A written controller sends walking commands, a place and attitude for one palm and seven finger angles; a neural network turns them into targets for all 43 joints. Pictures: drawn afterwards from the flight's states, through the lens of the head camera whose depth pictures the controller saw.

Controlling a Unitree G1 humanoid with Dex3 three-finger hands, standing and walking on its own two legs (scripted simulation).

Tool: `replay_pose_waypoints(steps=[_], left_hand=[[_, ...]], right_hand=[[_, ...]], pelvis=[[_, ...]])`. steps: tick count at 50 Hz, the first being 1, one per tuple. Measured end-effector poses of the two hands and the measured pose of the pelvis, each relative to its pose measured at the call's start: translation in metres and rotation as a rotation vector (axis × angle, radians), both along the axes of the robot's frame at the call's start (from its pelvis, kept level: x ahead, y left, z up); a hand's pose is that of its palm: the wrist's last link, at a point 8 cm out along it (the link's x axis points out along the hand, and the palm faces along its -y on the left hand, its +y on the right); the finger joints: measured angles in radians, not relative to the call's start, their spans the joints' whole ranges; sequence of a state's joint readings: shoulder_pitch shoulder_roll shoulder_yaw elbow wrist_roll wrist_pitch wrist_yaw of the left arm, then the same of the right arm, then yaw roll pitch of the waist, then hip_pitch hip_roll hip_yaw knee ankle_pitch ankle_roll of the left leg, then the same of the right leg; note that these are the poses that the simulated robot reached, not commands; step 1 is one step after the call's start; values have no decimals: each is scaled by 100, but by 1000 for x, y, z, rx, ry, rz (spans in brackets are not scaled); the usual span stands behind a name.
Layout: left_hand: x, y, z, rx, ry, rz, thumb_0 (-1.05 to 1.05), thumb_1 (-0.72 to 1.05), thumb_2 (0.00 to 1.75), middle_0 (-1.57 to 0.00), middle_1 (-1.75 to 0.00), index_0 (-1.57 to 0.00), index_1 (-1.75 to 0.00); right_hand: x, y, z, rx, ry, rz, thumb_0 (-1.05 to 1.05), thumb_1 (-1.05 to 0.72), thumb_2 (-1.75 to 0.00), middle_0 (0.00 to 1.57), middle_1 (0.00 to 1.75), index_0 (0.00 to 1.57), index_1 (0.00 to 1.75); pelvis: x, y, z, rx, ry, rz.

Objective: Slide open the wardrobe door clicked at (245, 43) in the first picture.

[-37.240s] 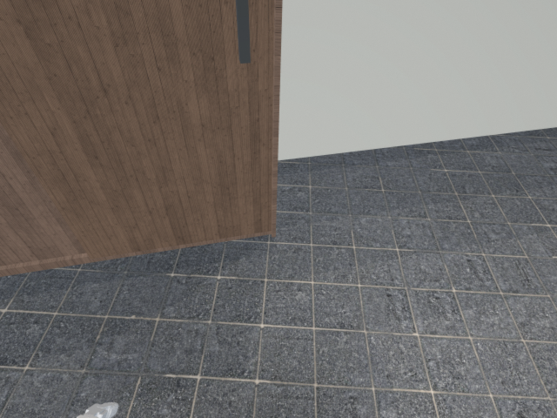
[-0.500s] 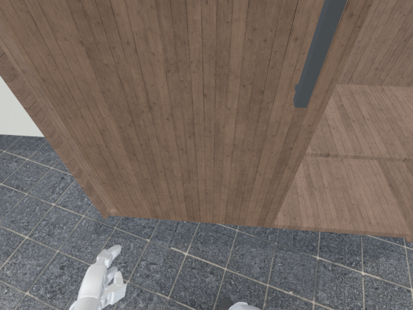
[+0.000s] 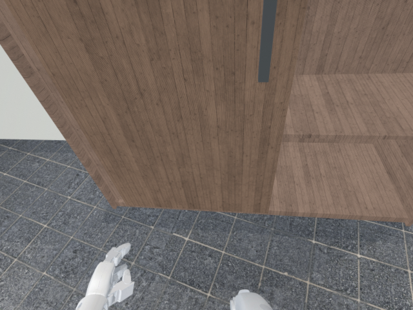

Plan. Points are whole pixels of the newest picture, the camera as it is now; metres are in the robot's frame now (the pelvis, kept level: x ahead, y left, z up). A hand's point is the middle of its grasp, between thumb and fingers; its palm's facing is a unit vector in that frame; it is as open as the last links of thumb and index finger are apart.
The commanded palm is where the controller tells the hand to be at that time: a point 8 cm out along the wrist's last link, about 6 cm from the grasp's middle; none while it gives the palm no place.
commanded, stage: stop stepping back and stand still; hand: right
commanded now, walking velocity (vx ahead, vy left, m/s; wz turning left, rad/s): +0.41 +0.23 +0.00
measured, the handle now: (267, 18) +0.68 -0.18 +0.25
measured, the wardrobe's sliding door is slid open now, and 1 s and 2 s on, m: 0.67 0.67 0.67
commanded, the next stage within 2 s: let the arm hang, fingers relaxed in 1.26 s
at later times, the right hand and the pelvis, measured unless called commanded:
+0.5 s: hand out of the picture +0.09 -0.31 +0.21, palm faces +0.49 +0.74 -0.46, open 7.4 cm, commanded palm +0.04 -0.33 +0.20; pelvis -0.11 -0.03 +0.01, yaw +1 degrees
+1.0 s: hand out of the picture +0.12 -0.33 +0.18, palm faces +0.45 +0.75 -0.49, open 7.4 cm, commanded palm +0.07 -0.37 +0.20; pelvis -0.07 -0.07 +0.01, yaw +0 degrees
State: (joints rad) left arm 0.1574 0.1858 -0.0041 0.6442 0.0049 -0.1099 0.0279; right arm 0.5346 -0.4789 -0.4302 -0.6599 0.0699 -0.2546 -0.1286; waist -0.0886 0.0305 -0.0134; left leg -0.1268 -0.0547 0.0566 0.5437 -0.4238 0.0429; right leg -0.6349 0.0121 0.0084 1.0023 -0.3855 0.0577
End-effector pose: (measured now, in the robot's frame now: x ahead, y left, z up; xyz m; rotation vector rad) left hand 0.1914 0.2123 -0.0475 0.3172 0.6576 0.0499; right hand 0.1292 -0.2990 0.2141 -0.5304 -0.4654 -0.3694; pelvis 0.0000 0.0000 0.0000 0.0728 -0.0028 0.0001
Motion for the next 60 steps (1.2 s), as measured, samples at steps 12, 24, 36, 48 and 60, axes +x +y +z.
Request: replay_pose_waypoints(steps=[12, 24, 36, 48, 60], left_hand=[[-133, -33, 9, -71, 76, 156, 1, 90, 90, -20, -30, -20, -30], [-182, 3, -30, -33, 141, 219, 1, 90, 90, -20, -30, -20, -30], [-157, -12, -7, 61, 38, 162, 1, 90, 90, -20, -30, -20, -30], [-117, -59, -27, -128, 56, 99, 1, 90, 90, -20, -30, -20, -30], [-93, -64, -11, -58, 59, 108, 1, 90, 90, -20, -30, -20, -30]], right_hand=[[-3, -28, -7, 131, 116, 41, 2, -89, -90, 21, 30, 20, 30], [-87, -38, 19, -90, 84, -58, 1, -88, -90, 22, 30, 22, 31], [-75, -44, -22, 150, 67, -42, 2, -89, -90, 21, 30, 21, 31], [-54, -66, 1, -27, 168, -117, 1, -89, -90, 21, 30, 21, 31], [-17, -72, -14, 34, 174, -54, 2, -89, -90, 22, 30, 21, 31]], pelvis=[[-63, -32, 27, -26, -57, 17], [-106, -35, 8, -60, -40, 24], [-97, -55, 7, -87, -43, -20], [-76, -65, 12, -69, 1, -9], [-58, -77, 15, -69, 3, -2]])
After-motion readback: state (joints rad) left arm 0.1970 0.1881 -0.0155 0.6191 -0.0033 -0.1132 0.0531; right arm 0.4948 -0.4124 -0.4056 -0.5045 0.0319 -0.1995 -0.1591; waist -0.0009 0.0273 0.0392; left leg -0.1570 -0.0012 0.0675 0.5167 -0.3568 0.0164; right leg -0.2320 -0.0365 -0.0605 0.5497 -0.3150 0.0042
